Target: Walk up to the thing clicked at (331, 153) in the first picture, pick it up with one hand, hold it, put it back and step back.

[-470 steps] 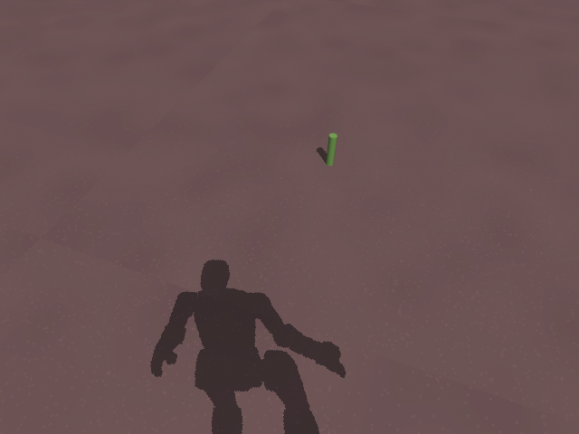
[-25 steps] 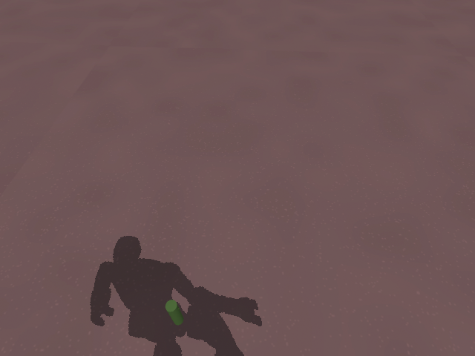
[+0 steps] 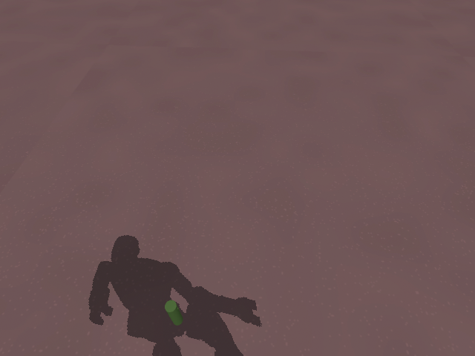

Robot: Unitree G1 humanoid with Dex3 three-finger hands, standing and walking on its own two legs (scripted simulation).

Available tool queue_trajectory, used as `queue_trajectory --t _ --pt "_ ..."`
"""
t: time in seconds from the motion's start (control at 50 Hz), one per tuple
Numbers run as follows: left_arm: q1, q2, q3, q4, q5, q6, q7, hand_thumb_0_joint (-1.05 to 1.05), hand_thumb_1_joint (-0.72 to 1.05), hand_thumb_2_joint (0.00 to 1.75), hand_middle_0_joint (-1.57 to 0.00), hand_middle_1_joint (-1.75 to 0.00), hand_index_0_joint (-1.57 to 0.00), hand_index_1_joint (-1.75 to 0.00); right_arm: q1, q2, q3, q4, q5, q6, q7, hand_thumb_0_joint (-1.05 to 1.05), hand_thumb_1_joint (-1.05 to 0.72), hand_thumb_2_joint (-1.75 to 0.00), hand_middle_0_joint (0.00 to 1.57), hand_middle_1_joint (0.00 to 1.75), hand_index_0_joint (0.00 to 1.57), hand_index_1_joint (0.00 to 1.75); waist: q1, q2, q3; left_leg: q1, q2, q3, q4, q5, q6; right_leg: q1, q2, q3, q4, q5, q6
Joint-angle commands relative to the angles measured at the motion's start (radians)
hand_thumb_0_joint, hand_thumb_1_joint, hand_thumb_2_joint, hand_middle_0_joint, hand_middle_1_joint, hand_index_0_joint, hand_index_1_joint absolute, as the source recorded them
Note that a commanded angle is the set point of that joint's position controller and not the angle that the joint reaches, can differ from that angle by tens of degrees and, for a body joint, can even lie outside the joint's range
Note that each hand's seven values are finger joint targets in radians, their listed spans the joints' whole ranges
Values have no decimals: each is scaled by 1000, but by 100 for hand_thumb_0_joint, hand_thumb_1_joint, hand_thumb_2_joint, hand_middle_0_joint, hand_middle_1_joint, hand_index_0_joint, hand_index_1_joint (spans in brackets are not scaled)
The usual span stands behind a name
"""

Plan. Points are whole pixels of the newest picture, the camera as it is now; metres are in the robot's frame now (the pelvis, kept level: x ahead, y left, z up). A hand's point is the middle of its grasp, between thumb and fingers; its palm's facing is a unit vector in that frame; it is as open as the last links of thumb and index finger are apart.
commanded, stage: stand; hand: left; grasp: from the side
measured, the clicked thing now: (174, 313) +0.37 +0.24 -0.69
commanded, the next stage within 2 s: go down in 0.14 s
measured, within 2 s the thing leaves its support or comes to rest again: neither
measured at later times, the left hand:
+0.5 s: hand (108, 347) +0.17 +0.26 -0.17, palm faces +0.05 -0.94 -0.33, open 11.6 cm
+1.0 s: hand out of the picture +0.15 +0.29 -0.21, palm faces +0.08 -0.94 -0.32, open 17.4 cm
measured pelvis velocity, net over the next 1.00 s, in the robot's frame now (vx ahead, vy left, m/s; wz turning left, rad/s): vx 0.00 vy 0.02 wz -0.03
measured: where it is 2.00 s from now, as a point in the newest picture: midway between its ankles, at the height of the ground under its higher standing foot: outside the picture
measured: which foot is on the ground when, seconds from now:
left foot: down 0.00-1.00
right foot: down 0.00-1.00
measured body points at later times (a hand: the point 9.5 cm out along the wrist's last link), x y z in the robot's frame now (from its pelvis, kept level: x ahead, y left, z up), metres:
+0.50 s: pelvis -0.01 +0.00 -0.02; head +0.05 +0.01 +0.42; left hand +0.16 +0.31 -0.15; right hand +0.10 -0.27 -0.14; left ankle +0.01 +0.13 -0.75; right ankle -0.02 -0.13 -0.75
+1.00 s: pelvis +0.00 +0.02 -0.09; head +0.08 +0.04 +0.35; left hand +0.15 +0.34 -0.18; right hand +0.16 -0.24 -0.17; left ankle +0.01 +0.13 -0.75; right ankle -0.02 -0.13 -0.75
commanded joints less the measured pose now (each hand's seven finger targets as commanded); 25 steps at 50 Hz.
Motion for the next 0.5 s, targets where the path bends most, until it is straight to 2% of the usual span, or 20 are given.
queue_trajectory --t 0.0,0.12,0.2,0.22,0.24,0.26,0.28,0.3,0.32,0.34,0.36,0.38,0.4,0.42,0.46,0.48 --pt "-28 218 43 -55 -2 -22 15 0 90 90 -20 -30 -20 -30 -32 -211 -41 -55 2 -17 -17 0 -90 -90 20 30 20 30 -4 3 -40 -12 111 -90 -55 77 34 -20 -116 86 -50 57 -30" --pt "-25 215 42 -60 -4 -25 16 0 90 90 -20 -30 -20 -30 -38 -216 -44 -57 3 -20 -18 0 -90 -90 20 30 20 30 1 11 -84 22 113 -85 -26 188 36 4 -125 85 -38 154 -30" --pt "-22 218 41 -59 -4 -25 17 0 90 90 -20 -30 -20 -30 -38 -213 -44 -56 3 -18 -18 0 -90 -90 20 30 20 30 -1 6 -71 20 112 -88 -32 160 35 -7 -122 82 -44 123 -28" --pt "-27 217 41 -62 -3 -26 18 0 82 82 -28 -22 -28 -22 -38 -213 -44 -58 3 -18 -18 0 -96 -92 21 30 21 30 -2 -1 -81 24 115 -87 -27 187 37 2 -124 82 -40 147 -28" --pt "-378 49 43 -413 -63 -122 32 0 74 74 -20 -14 -20 -14 -31 -48 -3 -341 71 -70 -39 0 -97 -92 20 30 20 30 -121 29 -22 -74 -24 72 38 -16 27 -254 6 8 31 76 -16" --pt "-477 99 62 -353 -58 -117 37 0 66 66 -12 -6 -12 -6 23 -75 -11 -279 69 -68 -50 0 -99 -93 20 30 20 30 -99 9 -58 -74 -27 67 61 -34 28 -219 5 -4 49 61 -14" --pt "-295 183 120 -188 -43 -82 41 0 58 58 -4 -2 -4 -2 68 -111 -31 -282 75 -59 -61 0 -97 -92 20 30 20 30 -66 -20 -30 -109 -19 61 65 -43 29 -211 16 -20 58 22 -21" --pt "-246 210 145 -105 -22 -59 31 0 50 50 0 -3 -1 -2 86 -109 -43 -296 68 -52 -63 0 -98 -92 20 30 20 30 -57 -53 -68 -150 -25 57 116 -35 33 -235 16 -19 87 14 -22" --pt "-310 254 170 -131 -7 -56 21 0 42 42 0 -2 -1 -2 90 -104 -50 -327 65 -54 -65 0 -98 -92 20 30 20 30 -43 -55 -108 -172 -25 56 151 -22 35 -249 14 -17 122 23 -22" --pt "-319 272 200 -133 13 -63 14 0 34 34 -1 -3 -1 -2 100 -104 -70 -344 48 -60 -68 0 -97 -92 20 30 20 30 -33 -46 -200 -172 -26 57 193 9 36 -241 8 -7 169 70 -19" --pt "-225 276 224 -88 35 -50 7 0 26 26 -1 -3 -2 -2 129 -101 -80 -353 39 -61 -65 0 -96 -91 20 30 20 30 -24 -27 -254 -192 -31 57 231 48 34 -243 6 -4 215 113 -21" --pt "-159 255 238 -93 50 -37 -6 0 18 18 -2 -3 -2 -3 138 -95 -90 -381 30 -62 -55 0 -95 -91 20 30 20 30 0 20 -282 -220 -35 57 260 74 28 -249 7 -1 253 126 -29" --pt "-94 239 254 -101 51 -23 -12 0 13 16 -3 -3 -3 -2 139 -92 -94 -408 28 -62 -50 0 -94 -91 20 30 20 30 21 49 -292 -239 -38 59 280 92 25 -257 11 1 277 133 -33" --pt "-73 227 265 -113 53 -6 -13 0 7 15 -3 -4 -4 -3 134 -86 -95 -435 30 -63 -48 0 -93 -91 20 30 20 30 24 50 -290 -248 -36 58 286 93 21 -265 18 -3 285 120 -36" --pt "-113 222 274 -167 56 22 -14 0 -6 13 -4 -4 -4 -4 117 -77 -96 -480 32 -64 -45 0 -90 -90 20 30 20 30 15 40 -283 -287 -33 52 310 88 22 -290 22 -5 300 110 -35" --pt "-72 215 287 -158 54 43 -20 0 -12 11 -3 -4 -3 -4 109 -79 -97 -506 35 -63 -40 0 -89 -90 20 30 20 30 11 24 -282 -307 -29 49 329 86 23 -306 27 -9 320 104 -35"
